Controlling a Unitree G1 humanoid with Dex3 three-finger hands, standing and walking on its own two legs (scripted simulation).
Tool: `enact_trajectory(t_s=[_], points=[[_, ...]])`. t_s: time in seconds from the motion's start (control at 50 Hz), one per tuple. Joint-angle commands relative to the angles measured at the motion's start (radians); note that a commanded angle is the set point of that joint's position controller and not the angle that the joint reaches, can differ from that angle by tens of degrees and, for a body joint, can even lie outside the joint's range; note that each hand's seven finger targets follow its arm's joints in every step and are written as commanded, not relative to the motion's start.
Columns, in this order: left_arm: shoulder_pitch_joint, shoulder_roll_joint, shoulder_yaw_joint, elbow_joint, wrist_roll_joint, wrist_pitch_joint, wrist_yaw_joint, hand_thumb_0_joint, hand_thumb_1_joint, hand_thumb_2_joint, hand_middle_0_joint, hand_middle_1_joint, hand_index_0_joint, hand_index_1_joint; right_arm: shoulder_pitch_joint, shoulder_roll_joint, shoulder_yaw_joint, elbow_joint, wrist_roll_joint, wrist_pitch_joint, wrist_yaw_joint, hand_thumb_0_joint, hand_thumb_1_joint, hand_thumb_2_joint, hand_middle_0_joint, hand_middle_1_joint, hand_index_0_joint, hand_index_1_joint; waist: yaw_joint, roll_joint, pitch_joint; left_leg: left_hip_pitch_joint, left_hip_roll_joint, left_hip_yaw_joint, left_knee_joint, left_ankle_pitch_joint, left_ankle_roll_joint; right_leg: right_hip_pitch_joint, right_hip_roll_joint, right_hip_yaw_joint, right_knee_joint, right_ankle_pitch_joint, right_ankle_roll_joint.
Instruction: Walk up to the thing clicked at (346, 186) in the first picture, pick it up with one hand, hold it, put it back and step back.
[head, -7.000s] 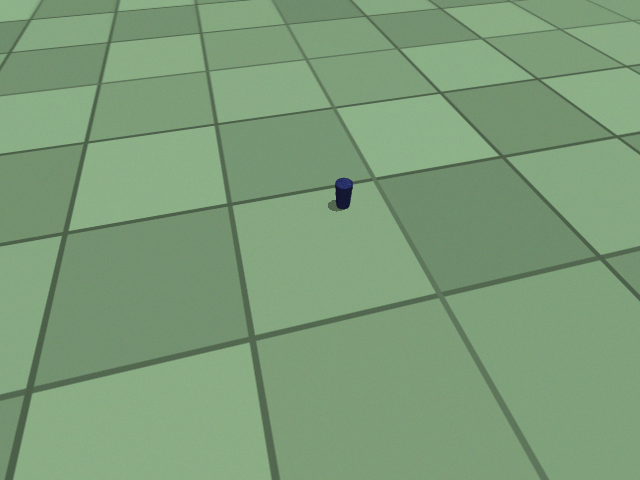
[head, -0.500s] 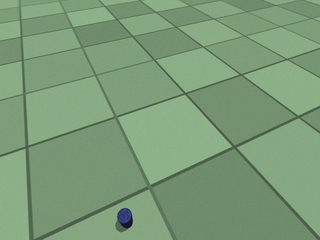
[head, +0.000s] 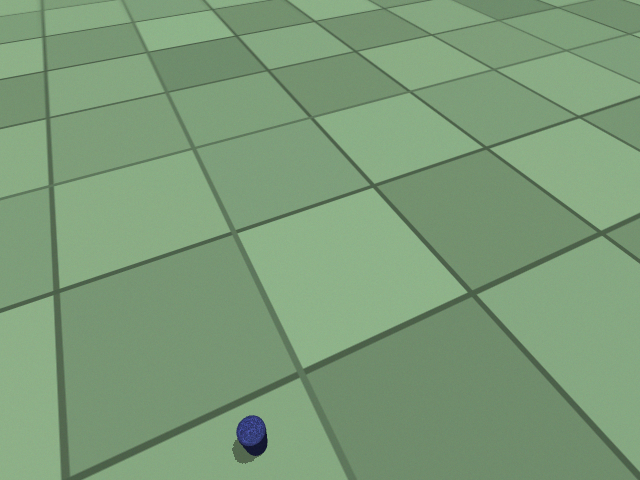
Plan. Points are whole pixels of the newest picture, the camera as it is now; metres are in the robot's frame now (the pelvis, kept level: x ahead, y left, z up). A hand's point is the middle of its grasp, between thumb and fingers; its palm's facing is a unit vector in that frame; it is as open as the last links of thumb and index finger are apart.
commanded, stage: stand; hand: left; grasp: from the side
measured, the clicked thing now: (254, 437) +0.40 +0.20 -0.72
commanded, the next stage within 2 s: go down in 0.10 s
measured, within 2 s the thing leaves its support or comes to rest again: neither
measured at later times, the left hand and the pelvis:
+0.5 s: hand out of the picture +0.16 +0.26 -0.17, palm faces +0.05 -0.94 -0.33, open 12.3 cm; pelvis -0.01 +0.00 -0.02, yaw +0 degrees
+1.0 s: hand out of the picture +0.13 +0.28 -0.20, palm faces +0.07 -0.94 -0.34, open 17.0 cm; pelvis -0.02 +0.01 -0.08, yaw +1 degrees
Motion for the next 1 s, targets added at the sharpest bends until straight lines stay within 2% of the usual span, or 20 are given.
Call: enact_trajectory(t_s=[0.0,0.18,0.2,0.22,0.24,0.28,0.32,0.36,0.4,0.5,0.54,0.56,0.58,0.62,0.64,0.68,0.76,0.78,0.82,0.98], points=[[-0.032,0.213,0.044,-0.061,0.002,-0.019,0.01,0.0,0.9,0.9,-0.2,-0.3,-0.2,-0.301,-0.038,-0.212,-0.042,-0.062,0.0,-0.019,-0.014,0.0,-0.9,-0.9,0.2,0.3,0.2,0.3,0.001,-0.004,-0.078,-0.006,0.126,-0.09,-0.044,0.163,0.028,0.034,-0.123,0.105,-0.038,0.165,-0.025],[-0.04,0.215,0.045,-0.062,0.0,-0.02,0.011,0.0,0.82,0.82,-0.19,-0.22,-0.149,-0.221,-0.032,-0.2,-0.039,-0.065,-0.001,-0.018,-0.013,0.0,-0.946,-0.911,0.209,0.297,0.204,0.297,-0.003,-0.011,-0.07,-0.021,0.12,-0.086,-0.043,0.175,0.026,0.047,-0.127,0.106,-0.041,0.193,-0.026],[-0.391,0.054,0.057,-0.413,-0.054,-0.112,0.027,0.0,0.74,0.74,-0.11,-0.14,-0.069,-0.141,-0.006,-0.041,-0.001,-0.345,0.067,-0.064,-0.035,0.0,-1.026,-0.932,0.198,0.3,0.199,0.3,-0.117,0.009,0.041,-0.146,-0.025,0.02,0.026,0.031,0.027,-0.191,0.023,0.028,0.019,0.072,-0.016],[-0.476,0.09,0.069,-0.322,-0.051,-0.099,0.032,0.0,0.66,0.66,-0.03,-0.06,-0.023,-0.061,0.049,-0.071,-0.006,-0.289,0.07,-0.061,-0.044,0.0,-1.021,-0.933,0.198,0.3,0.199,0.3,-0.093,-0.007,-0.002,-0.146,-0.028,0.015,0.046,0.008,0.031,-0.15,0.021,0.019,0.029,0.034,-0.017],[-0.282,0.19,0.128,-0.153,-0.026,-0.059,0.035,0.0,0.58,0.58,-0.021,-0.072,-0.032,-0.058,0.086,-0.101,-0.026,-0.292,0.072,-0.051,-0.055,0.0,-1.026,-0.934,0.198,0.3,0.199,0.3,-0.058,-0.036,0.002,-0.173,-0.026,0.014,0.064,0.007,0.03,-0.15,0.026,0.009,0.034,0.007,-0.02],[-0.31,0.251,0.177,-0.129,0.007,-0.043,0.007,0.0,0.42,0.42,-0.018,-0.05,-0.032,-0.033,0.107,-0.098,-0.047,-0.342,0.06,-0.048,-0.055,0.0,-1.018,-0.93,0.198,0.3,0.199,0.3,-0.037,-0.072,-0.09,-0.224,-0.036,0.009,0.144,0.019,0.038,-0.161,0.02,0.013,0.097,0.007,-0.021],[-0.175,0.266,0.24,-0.097,0.047,-0.038,-0.009,0.0,0.26,0.26,-0.026,-0.086,-0.039,-0.07,0.149,-0.089,-0.076,-0.37,0.032,-0.057,-0.052,0.0,-0.998,-0.923,0.199,0.3,0.199,0.3,0.002,-0.011,-0.241,-0.258,-0.044,0.004,0.216,0.098,0.027,-0.129,0.009,0.023,0.193,0.102,-0.023],[-0.07,0.235,0.251,-0.131,0.062,-0.015,-0.023,0.0,0.159,0.191,-0.035,-0.096,-0.048,-0.079,0.157,-0.084,-0.085,-0.425,0.03,-0.057,-0.045,0.0,-0.983,-0.919,0.199,0.3,0.199,0.3,0.03,0.039,-0.292,-0.281,-0.051,0.005,0.255,0.146,0.018,-0.124,0.01,0.029,0.238,0.139,-0.033],[-0.078,0.228,0.264,-0.195,0.062,0.007,-0.025,0.0,0.041,0.248,-0.048,-0.203,-0.066,-0.181,0.15,-0.073,-0.088,-0.459,0.034,-0.062,-0.045,0.0,-0.99,-0.918,0.199,0.3,0.2,0.3,0.025,0.037,-0.292,-0.308,-0.05,0.002,0.267,0.154,0.017,-0.135,0.013,0.028,0.246,0.148,-0.031],[-0.024,0.221,0.295,-0.258,0.06,0.06,-0.041,0.0,-0.226,0.188,-0.054,-0.182,-0.064,-0.17,0.122,-0.072,-0.091,-0.549,0.036,-0.073,-0.036,0.0,-0.952,-0.909,0.199,0.3,0.199,0.3,0.003,0.012,-0.265,-0.411,-0.032,-0.016,0.369,0.087,0.018,-0.279,0.027,0.011,0.341,0.047,-0.036],[-0.083,0.193,0.278,-0.398,0.055,0.046,-0.053,0.0,-0.324,0.21,-0.061,-0.219,-0.068,-0.211,0.133,-0.056,-0.095,-0.57,0.031,-0.089,-0.034,0.0,-0.944,-0.907,0.199,0.3,0.199,0.3,-0.007,0.032,-0.308,-0.438,-0.029,-0.018,0.423,0.069,0.018,-0.322,0.025,0.013,0.394,0.03,-0.034],[-0.005,0.204,0.304,-0.364,0.053,0.058,-0.052,0.0,-0.35,0.206,-0.061,-0.225,-0.068,-0.217,0.133,-0.063,-0.097,-0.585,0.033,-0.095,-0.037,0.0,-0.936,-0.905,0.199,0.3,0.199,0.3,-0.007,0.028,-0.305,-0.452,-0.027,-0.022,0.438,0.06,0.019,-0.341,0.025,0.013,0.41,0.023,-0.033],[-0.027,0.182,0.279,-0.437,0.051,0.057,-0.056,0.0,-0.382,0.278,-0.062,-0.305,-0.075,-0.297,0.137,-0.061,-0.098,-0.602,0.032,-0.102,-0.039,0.0,-0.941,-0.905,0.199,0.3,0.2,0.3,-0.018,0.023,-0.32,-0.465,-0.023,-0.024,0.459,0.06,0.02,-0.365,0.025,0.014,0.434,0.026,-0.033],[-0.044,0.193,0.283,-0.543,0.047,0.062,-0.059,0.0,-0.445,0.118,-0.068,-0.151,-0.071,-0.149,0.141,-0.058,-0.1,-0.619,0.032,-0.115,-0.045,0.0,-0.929,-0.904,0.199,0.3,0.199,0.3,-0.03,0.043,-0.354,-0.473,-0.017,-0.031,0.492,0.075,0.018,-0.393,0.024,0.013,0.47,0.037,-0.033],[0.007,0.196,0.298,-0.538,0.046,0.075,-0.055,0.0,-0.482,0.167,-0.081,-0.23,-0.088,-0.221,0.148,-0.064,-0.101,-0.62,0.032,-0.12,-0.048,0.0,-0.938,-0.904,0.199,0.3,0.2,0.3,-0.026,0.043,-0.352,-0.483,-0.01,-0.04,0.495,0.076,0.015,-0.413,0.027,0.008,0.488,0.024,-0.036],[-0.011,0.182,0.275,-0.652,0.042,0.086,-0.056,0.0,-0.494,0.244,-0.079,-0.311,-0.088,-0.299,0.144,-0.057,-0.1,-0.634,0.031,-0.13,-0.054,0.0,-0.93,-0.901,0.2,0.3,0.2,0.3,-0.026,0.085,-0.349,-0.493,-0.008,-0.041,0.513,0.047,0.01,-0.459,0.027,0.009,0.509,-0.013,-0.037],[0.087,0.198,0.307,-0.713,0.039,0.142,-0.047,0.0,-0.575,0.118,-0.089,-0.182,-0.088,-0.18,0.128,-0.054,-0.095,-0.66,0.03,-0.151,-0.066,0.0,-0.899,-0.894,0.2,0.3,0.2,0.3,-0.024,0.064,-0.34,-0.549,-0.006,-0.055,0.542,-0.02,0.012,-0.499,0.029,0.003,0.534,-0.072,-0.032],[0.11,0.199,0.308,-0.706,0.039,0.159,-0.046,0.0,-0.591,0.184,-0.091,-0.262,-0.097,-0.255,0.125,-0.056,-0.09,-0.663,0.032,-0.155,-0.069,0.0,-0.903,-0.893,0.2,0.3,0.2,0.3,-0.025,0.055,-0.316,-0.568,-0.004,-0.058,0.544,-0.047,0.013,-0.52,0.032,0.001,0.541,-0.096,-0.031],[0.113,0.186,0.289,-0.807,0.035,0.178,-0.051,0.0,-0.556,0.126,-0.084,-0.186,-0.087,-0.176,0.117,-0.051,-0.088,-0.685,0.03,-0.163,-0.074,0.0,-0.882,-0.889,0.2,0.3,0.2,0.3,-0.028,0.089,-0.334,-0.572,-0.006,-0.059,0.558,-0.058,0.011,-0.539,0.028,0.005,0.557,-0.102,-0.031],[0.19,0.198,0.331,-0.874,0.017,0.231,-0.056,0.0,-0.543,0.073,-0.087,-0.12,-0.088,-0.118,0.117,-0.031,-0.072,-0.699,0.02,-0.198,-0.099,0.0,-0.901,-0.895,0.2,0.3,0.2,0.3,-0.042,0.075,-0.342,-0.657,-0.011,-0.053,0.654,-0.057,0.023,-0.591,0.023,0.008,0.611,-0.096,-0.027]])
